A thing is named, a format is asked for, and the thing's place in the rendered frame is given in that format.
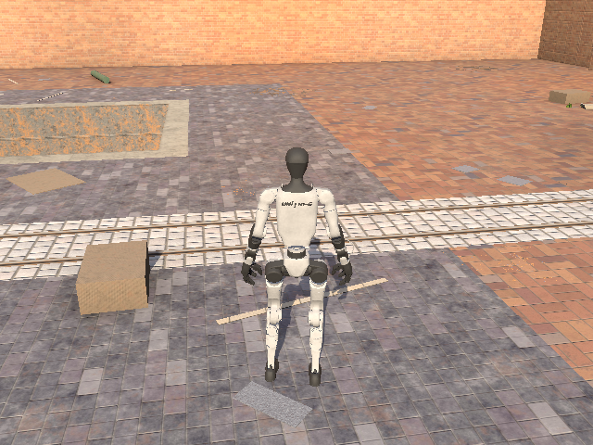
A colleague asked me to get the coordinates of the left robot forearm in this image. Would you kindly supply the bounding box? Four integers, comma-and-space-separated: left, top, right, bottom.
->
244, 224, 262, 265

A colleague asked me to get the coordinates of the right robot forearm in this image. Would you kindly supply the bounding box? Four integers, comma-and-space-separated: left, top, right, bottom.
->
331, 224, 350, 265

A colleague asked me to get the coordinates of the robot head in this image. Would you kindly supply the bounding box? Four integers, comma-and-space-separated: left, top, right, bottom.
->
281, 147, 313, 193

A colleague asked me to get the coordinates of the robot right hand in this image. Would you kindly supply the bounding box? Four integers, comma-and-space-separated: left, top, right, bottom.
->
332, 261, 353, 286

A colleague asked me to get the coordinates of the robot left hand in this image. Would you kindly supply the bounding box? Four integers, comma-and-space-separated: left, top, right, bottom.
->
241, 262, 262, 285

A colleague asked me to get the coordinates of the right robot upper arm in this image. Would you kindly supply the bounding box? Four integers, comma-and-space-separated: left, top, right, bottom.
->
316, 187, 341, 238

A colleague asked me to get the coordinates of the left robot upper arm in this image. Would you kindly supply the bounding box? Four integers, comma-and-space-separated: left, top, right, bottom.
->
252, 187, 278, 238

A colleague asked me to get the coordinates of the right robot foot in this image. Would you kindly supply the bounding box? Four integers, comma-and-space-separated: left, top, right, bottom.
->
309, 363, 322, 387

